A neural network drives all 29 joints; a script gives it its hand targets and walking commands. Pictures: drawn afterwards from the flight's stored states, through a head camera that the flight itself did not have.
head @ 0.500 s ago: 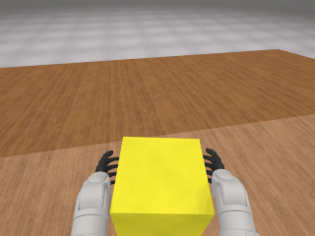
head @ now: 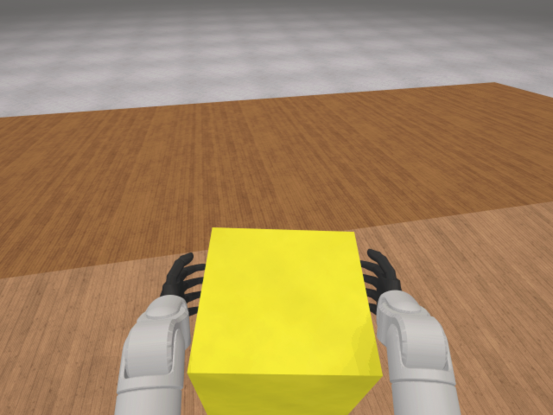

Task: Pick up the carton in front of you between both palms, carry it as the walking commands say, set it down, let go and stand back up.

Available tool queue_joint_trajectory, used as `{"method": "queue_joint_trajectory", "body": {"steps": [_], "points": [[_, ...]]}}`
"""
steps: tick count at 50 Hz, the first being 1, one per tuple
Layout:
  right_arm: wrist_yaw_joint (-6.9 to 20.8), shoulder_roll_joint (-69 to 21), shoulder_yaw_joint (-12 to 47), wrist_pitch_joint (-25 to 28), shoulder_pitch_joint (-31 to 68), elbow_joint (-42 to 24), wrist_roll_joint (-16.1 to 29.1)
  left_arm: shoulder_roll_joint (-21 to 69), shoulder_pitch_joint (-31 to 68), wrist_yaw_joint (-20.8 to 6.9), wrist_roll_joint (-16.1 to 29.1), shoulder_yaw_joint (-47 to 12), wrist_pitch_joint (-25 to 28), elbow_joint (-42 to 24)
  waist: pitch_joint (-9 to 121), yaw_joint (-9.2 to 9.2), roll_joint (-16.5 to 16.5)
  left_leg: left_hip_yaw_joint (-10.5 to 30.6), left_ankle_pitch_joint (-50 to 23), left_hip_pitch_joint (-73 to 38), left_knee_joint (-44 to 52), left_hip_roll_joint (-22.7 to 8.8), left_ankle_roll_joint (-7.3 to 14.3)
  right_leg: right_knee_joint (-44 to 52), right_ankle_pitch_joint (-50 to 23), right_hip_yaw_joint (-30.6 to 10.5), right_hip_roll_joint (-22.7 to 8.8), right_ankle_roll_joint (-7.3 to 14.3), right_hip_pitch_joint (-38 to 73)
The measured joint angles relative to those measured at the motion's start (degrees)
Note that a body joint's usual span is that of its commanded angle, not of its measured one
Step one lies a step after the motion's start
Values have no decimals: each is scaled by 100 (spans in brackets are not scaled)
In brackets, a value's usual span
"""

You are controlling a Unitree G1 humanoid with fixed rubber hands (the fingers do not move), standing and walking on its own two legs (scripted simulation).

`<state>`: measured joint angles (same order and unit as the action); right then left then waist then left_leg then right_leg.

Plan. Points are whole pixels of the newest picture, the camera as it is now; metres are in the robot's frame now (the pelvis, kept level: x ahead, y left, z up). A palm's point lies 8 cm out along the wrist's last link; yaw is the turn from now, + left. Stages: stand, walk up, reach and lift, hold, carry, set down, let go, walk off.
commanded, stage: carry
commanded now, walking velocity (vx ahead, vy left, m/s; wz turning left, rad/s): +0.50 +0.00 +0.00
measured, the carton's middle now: (279, 330) +0.28 +0.00 +0.00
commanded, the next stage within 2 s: none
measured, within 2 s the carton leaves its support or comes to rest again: neither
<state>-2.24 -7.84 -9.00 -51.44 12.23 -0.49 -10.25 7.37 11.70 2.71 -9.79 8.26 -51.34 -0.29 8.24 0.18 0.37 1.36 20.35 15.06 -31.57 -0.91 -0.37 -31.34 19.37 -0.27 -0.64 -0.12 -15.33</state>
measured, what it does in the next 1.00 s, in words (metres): walks ahead: right foot, then left foot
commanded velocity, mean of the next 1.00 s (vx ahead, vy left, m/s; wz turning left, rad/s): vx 0.50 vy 0.00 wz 0.00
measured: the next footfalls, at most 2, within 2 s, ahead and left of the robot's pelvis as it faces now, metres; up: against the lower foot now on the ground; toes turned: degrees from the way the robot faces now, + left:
right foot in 0.32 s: +0.21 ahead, -0.08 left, +0.00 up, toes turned -8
left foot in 0.72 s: +0.56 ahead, +0.12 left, +0.00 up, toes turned +11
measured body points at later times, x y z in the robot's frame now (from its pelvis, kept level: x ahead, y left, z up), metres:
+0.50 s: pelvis +0.23 -0.01 +0.01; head +0.25 -0.01 +0.46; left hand +0.50 +0.16 +0.09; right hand +0.53 -0.14 +0.09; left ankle +0.18 +0.11 -0.66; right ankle +0.17 -0.08 -0.73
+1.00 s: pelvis +0.56 +0.06 +0.02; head +0.58 +0.07 +0.47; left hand +0.83 +0.20 +0.06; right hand +0.82 -0.11 +0.07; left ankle +0.52 +0.11 -0.73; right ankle +0.60 -0.10 -0.67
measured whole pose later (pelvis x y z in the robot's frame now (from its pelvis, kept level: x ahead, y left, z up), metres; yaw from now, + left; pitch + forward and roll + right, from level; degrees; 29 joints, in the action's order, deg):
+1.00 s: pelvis +0.56 +0.06 +0.02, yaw -2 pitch +5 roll -2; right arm -4.6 -7.3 -5.3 -64.8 4.7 -18.5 -5.6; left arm 7.3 4.3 4.9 -7.3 3.6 -65.2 -18.8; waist 2.9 -1.8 0.6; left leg -13.3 11.8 8.7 -15.4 -1.3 4.4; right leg -50.0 11.4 6.1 -5.7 0.4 -34.0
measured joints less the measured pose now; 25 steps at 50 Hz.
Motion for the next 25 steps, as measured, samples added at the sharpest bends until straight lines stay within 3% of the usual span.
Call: {"method": "queue_joint_trajectory", "body": {"steps": [3, 6, 9, 11, 13, 15, 17, 19, 21, 25], "points": [[-72, 166, 80, -478, -82, -421, 216, 14, 2, 141, 116, -165, -454, -325, 152, -30, 29, -158, 274, 184, -325, -133, 23, -73, 24, 146, -16, -26, 13], [-151, 214, 134, -897, -120, -741, 413, 23, -134, 278, 189, -257, -926, -805, 209, -23, -126, -403, 44, 61, -104, -87, -2, -161, 360, 105, -151, -81, 73], [-212, 3, 204, -1156, -63, -969, 403, -75, -344, 309, 333, -158, -1261, -1360, 179, -12, -163, -609, 274, -163, 31, -36, -21, -1109, 406, 275, -298, -81, -354], [-261, -22, 357, -1310, -181, -1207, 375, -70, -451, 299, 440, -67, -1410, -1598, 117, -21, 19, -629, 354, -382, 245, -140, -46, -1603, 1008, 514, -176, -53, -719], [-298, 14, 443, -1461, -324, -1536, 389, 19, -479, 297, 475, -31, -1517, -1789, -5, -64, 169, -581, 356, -641, 520, -245, -78, -1323, 1047, 767, -37, -10, -958], [-325, 25, 420, -1595, -391, -1881, 411, 13, -448, 296, 496, -131, -1582, -1953, -173, -122, 284, -506, 457, -881, 600, -357, -125, -420, 338, 1014, 105, 36, -940], [-337, 37, 289, -1674, -433, -2172, 452, 27, -311, 295, 484, -259, -1607, -1988, -292, -180, 306, -539, 712, -776, -124, -476, -152, 32, -591, 1221, 134, 248, -689], [-339, 38, 161, -1744, -446, -2240, 506, 32, -248, 298, 429, -366, -1641, -1926, -300, -121, 202, -460, 756, -175, -1619, -385, -78, -26, -391, 1284, 96, 440, -497], [-338, 30, 133, -1832, -372, -2188, 530, 31, -254, 314, 401, -359, -1741, -1965, -292, -56, 51, -511, 621, 499, -2759, -274, 68, 265, -197, 1248, 63, 473, -188], [-310, 10, 207, -1857, -218, -2026, 490, 28, -291, 336, 383, -252, -1853, -2100, -254, 113, -155, -743, -36, 1386, -2593, -267, 86, 1191, -314, 1105, -1, 322, 584]]}}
